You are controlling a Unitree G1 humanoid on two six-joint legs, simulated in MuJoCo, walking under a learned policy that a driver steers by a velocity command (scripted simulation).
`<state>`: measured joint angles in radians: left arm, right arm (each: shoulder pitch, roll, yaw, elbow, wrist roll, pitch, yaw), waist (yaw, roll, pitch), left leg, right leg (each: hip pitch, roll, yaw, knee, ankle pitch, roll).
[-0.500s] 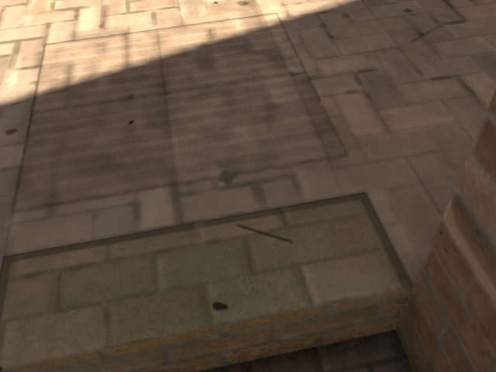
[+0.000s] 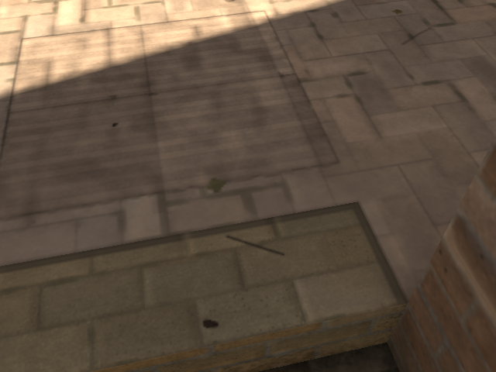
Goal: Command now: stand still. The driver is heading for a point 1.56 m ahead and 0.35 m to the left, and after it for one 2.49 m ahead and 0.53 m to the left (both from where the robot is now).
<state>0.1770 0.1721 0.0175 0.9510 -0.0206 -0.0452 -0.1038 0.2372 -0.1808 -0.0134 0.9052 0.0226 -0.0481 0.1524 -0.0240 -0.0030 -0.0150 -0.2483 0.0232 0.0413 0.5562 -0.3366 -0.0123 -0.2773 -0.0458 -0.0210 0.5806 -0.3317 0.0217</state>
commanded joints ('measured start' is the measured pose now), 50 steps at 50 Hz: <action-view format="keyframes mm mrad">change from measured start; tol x2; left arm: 1 41 90 16 -24 1 4 0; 17 105 85 3 47 4 39 -11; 29 99 85 -6 91 18 43 -20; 50 192 75 -36 176 19 61 -24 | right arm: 1 33 -74 -8 -34 0 -4 6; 12 55 -72 0 8 -5 3 7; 20 126 -68 3 50 1 21 0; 30 156 -64 22 85 -13 30 -1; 39 222 -57 38 131 -12 43 -1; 50 235 -48 45 168 -21 50 1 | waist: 1 10 8 -39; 24 22 -2 38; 50 22 -11 80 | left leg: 1 20 19 -57 -95 307 26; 8 56 7 -60 -130 270 28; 19 108 -14 -66 -193 292 30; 24 99 -18 -68 -214 249 31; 33 69 -29 -73 -256 267 33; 50 75 -37 -71 -287 204 30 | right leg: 1 53 -18 30 -72 390 -36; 11 12 -15 11 -131 339 -29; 19 35 -14 1 -162 329 -18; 23 22 -14 -10 -168 269 -16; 29 59 -14 -16 -168 281 -16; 33 93 -15 -11 -179 333 -17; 50 65 -9 -11 -218 253 -14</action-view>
